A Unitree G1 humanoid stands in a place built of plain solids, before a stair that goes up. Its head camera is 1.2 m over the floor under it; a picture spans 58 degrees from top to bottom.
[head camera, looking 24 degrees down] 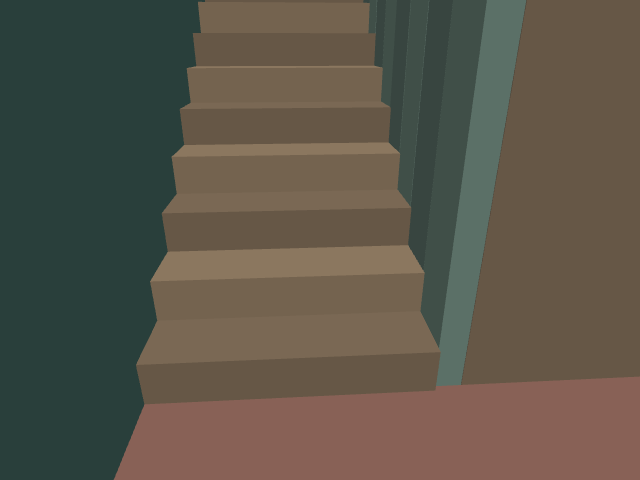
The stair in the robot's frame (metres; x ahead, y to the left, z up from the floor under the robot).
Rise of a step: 0.18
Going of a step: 0.27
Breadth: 1.09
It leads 4 degrees to the left of straight ahead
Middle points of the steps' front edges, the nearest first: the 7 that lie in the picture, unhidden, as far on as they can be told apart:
1.24 0.10 0.18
1.51 0.12 0.37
1.78 0.14 0.55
2.05 0.15 0.73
2.32 0.17 0.91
2.59 0.19 1.10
2.86 0.21 1.28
